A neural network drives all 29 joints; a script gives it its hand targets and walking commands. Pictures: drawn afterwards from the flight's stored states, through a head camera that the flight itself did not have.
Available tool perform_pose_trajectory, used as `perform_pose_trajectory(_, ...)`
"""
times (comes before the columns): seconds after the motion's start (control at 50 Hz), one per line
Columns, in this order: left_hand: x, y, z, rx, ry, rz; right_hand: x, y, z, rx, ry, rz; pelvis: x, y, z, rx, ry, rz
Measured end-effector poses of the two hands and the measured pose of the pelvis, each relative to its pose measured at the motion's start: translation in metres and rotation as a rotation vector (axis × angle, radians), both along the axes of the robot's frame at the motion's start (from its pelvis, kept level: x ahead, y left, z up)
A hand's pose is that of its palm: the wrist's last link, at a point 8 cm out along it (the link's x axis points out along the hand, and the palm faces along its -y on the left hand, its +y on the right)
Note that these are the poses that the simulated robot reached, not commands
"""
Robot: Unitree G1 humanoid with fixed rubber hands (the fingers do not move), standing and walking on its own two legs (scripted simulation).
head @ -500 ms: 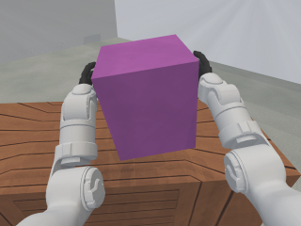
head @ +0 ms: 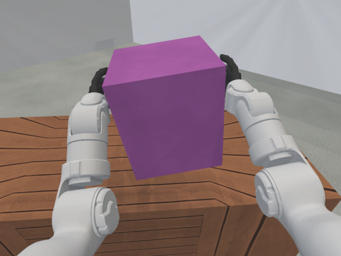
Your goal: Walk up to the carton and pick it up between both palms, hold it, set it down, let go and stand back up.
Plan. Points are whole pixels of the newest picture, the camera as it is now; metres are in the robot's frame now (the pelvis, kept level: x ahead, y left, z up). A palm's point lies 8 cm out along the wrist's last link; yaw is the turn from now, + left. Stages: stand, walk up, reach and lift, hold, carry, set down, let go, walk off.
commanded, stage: hold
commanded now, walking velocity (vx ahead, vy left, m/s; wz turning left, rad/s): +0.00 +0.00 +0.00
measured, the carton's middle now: (168, 107) +0.40 +0.00 +0.23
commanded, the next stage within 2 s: none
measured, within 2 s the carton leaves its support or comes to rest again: neither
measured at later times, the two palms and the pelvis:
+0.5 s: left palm (98, 101) +0.38 +0.15 +0.26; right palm (232, 87) +0.38 -0.15 +0.28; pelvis +0.00 +0.00 +0.00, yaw +0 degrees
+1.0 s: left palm (96, 102) +0.38 +0.16 +0.26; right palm (230, 87) +0.38 -0.14 +0.28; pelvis +0.00 +0.00 +0.00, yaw +0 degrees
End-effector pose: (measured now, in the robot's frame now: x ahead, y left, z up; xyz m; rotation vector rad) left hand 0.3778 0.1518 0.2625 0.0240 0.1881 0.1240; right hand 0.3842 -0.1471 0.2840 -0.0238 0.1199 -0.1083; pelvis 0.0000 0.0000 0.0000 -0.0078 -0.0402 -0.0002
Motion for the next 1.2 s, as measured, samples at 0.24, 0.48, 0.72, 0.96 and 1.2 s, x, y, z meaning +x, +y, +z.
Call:
perform_pose_trajectory(0.24, -0.0018, 0.0020, -0.0010, -0.009, 0.000, -0.002, -0.0021, 0.0023, 0.0029, -0.017, 0.002, -0.002, -0.0001, 0.0000, 0.0000, 0.000, 0.000, 0.000)
perform_pose_trajectory(0.48, -0.0009, -0.0001, -0.0016, 0.000, 0.010, -0.004, -0.0008, -0.0002, -0.0010, 0.003, 0.014, -0.003, 0.0002, 0.0001, 0.0000, 0.000, 0.000, 0.000)
perform_pose_trajectory(0.72, -0.0008, -0.0002, -0.0002, -0.003, 0.007, -0.002, -0.0008, -0.0004, -0.0017, 0.001, 0.015, -0.002, 0.0000, -0.0001, 0.0000, 0.000, 0.000, 0.000)
perform_pose_trajectory(0.96, 0.0007, 0.0042, -0.0041, -0.023, 0.008, -0.003, 0.0005, 0.0045, 0.0001, -0.018, 0.018, -0.004, 0.0005, 0.0001, 0.0000, 0.000, 0.001, 0.000)
perform_pose_trajectory(1.2, -0.0003, -0.0022, 0.0017, 0.007, 0.006, -0.002, -0.0002, -0.0026, -0.0035, 0.013, 0.018, -0.003, 0.0004, -0.0001, 0.0000, 0.000, 0.001, 0.000)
